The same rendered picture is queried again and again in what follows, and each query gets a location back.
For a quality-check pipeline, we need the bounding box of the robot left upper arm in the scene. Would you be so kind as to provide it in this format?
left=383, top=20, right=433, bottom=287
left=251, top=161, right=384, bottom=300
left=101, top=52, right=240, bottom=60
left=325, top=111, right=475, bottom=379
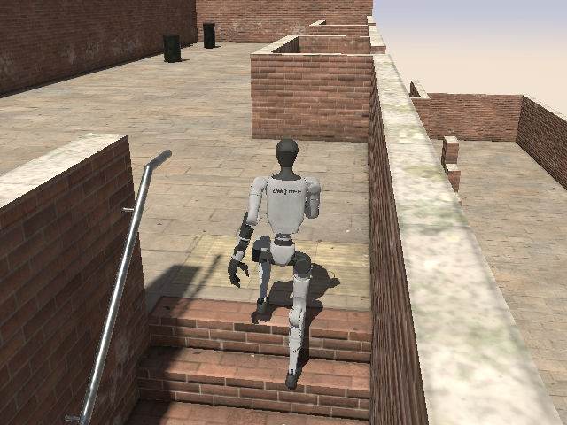
left=245, top=176, right=268, bottom=226

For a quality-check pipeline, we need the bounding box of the left robot forearm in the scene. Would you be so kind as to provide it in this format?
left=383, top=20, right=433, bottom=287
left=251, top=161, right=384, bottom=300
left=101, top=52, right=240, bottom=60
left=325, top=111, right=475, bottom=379
left=232, top=212, right=254, bottom=261

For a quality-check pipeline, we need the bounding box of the left robot shin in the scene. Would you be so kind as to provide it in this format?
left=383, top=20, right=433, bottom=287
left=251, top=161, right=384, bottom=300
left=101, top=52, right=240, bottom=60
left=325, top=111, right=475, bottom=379
left=258, top=260, right=271, bottom=303

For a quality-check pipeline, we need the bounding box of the robot shin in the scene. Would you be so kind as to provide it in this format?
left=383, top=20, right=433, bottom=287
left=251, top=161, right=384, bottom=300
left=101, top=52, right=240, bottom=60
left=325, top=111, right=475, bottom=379
left=289, top=311, right=306, bottom=375
left=258, top=260, right=271, bottom=303

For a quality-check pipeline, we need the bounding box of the robot right upper arm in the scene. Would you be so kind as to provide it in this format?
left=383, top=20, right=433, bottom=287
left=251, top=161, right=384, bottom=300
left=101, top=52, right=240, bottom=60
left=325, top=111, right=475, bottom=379
left=304, top=177, right=321, bottom=219

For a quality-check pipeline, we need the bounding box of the right robot shin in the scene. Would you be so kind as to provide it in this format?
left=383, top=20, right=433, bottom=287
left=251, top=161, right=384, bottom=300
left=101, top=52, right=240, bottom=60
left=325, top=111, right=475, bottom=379
left=289, top=311, right=306, bottom=375

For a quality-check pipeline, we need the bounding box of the left robot hand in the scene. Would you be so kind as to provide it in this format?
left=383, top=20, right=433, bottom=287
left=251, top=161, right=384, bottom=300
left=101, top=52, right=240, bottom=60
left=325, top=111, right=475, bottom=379
left=228, top=257, right=249, bottom=288

